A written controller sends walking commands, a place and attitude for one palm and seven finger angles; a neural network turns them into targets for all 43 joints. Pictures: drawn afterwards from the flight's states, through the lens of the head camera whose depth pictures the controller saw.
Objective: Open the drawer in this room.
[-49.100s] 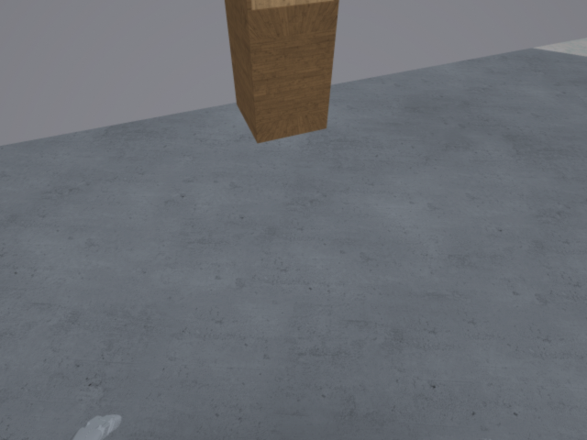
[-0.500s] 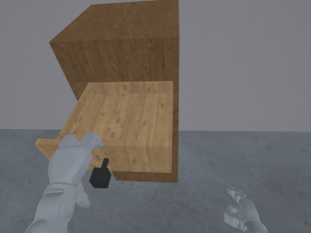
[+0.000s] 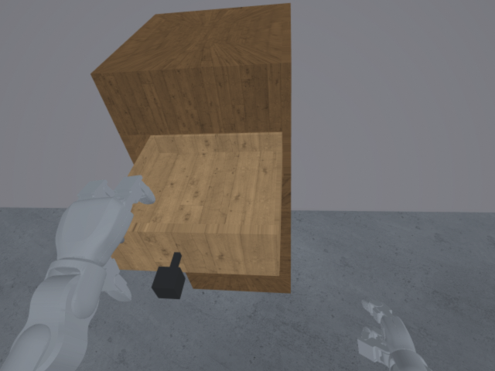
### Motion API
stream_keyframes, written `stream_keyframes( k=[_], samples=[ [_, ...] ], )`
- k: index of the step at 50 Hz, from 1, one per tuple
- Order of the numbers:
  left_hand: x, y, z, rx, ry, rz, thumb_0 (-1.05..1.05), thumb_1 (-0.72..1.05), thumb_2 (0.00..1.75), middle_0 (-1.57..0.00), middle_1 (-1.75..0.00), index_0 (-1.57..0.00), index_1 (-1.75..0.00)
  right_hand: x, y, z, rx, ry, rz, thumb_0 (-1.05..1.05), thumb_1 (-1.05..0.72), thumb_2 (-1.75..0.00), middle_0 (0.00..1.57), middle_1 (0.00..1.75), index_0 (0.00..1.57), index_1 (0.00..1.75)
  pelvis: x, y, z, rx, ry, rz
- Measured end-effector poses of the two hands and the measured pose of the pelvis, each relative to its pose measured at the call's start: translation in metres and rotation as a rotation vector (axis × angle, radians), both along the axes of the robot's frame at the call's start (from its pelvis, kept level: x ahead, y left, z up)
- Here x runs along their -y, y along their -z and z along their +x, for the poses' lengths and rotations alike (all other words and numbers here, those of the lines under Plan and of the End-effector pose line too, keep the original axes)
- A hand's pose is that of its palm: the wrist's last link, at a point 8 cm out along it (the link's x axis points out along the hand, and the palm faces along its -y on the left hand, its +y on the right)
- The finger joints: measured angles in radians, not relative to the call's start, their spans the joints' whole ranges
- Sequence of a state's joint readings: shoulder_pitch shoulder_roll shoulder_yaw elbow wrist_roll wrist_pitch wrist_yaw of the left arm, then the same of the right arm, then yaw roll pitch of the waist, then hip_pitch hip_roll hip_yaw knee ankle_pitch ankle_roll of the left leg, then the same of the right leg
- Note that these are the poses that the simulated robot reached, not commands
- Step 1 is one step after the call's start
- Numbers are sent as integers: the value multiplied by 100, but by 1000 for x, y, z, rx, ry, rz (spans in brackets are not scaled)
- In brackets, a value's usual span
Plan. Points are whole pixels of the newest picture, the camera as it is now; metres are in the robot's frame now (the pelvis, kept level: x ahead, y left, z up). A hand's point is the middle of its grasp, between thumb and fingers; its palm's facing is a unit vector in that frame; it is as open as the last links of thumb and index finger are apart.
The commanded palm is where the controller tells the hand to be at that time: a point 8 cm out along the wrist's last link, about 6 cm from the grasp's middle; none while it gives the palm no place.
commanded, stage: lift the hand off the handle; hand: left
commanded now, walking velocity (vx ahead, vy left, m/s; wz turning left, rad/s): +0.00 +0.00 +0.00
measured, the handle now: (172, 272) +0.27 +0.20 -0.01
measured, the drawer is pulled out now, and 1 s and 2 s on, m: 0.30 0.30 0.30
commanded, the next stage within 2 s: draw the hand back to the body in 0.16 s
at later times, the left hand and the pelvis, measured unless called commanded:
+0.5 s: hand (126, 243) +0.23 +0.22 +0.14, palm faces +0.14 -0.11 -0.98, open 13.8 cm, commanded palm +0.19 +0.22 +0.20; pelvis -0.01 +0.00 +0.00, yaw +0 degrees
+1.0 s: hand (121, 256) +0.21 +0.20 +0.15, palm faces +0.28 -0.79 -0.55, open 13.6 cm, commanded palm +0.16 +0.24 +0.19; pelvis +0.00 -0.01 +0.00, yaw +0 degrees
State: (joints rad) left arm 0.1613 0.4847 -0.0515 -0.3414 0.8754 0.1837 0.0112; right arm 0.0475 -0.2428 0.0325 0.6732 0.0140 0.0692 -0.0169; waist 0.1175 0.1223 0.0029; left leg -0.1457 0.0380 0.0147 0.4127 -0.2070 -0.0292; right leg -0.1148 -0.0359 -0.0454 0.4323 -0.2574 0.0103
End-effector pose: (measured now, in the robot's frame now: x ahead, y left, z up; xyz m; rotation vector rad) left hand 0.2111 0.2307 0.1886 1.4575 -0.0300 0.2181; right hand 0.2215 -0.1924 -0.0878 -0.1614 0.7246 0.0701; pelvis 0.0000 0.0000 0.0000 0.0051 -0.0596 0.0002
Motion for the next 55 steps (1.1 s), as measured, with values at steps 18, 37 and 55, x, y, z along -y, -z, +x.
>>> stream_keyframes(
  k=[18,37,55],
  samples=[
    [8,-2,1,-34,27,-3,0,-49,30,-32,-120,-32,-120,-9,-2,-6,7,-31,29,2,-90,-90,20,30,20,30,1,-1,-12,5,2,1],
    [0,-1,-22,-39,12,1,0,-49,30,-32,-120,-32,-120,6,2,-6,6,-10,4,2,-90,-90,20,30,20,30,3,0,-5,2,1,-1],
    [-15,-3,-39,358,147,-972,-1,-33,37,-31,-110,-30,-110,9,-22,-17,145,46,-73,2,-90,-90,20,30,20,30,7,1,9,29,9,-11]
  ],
)
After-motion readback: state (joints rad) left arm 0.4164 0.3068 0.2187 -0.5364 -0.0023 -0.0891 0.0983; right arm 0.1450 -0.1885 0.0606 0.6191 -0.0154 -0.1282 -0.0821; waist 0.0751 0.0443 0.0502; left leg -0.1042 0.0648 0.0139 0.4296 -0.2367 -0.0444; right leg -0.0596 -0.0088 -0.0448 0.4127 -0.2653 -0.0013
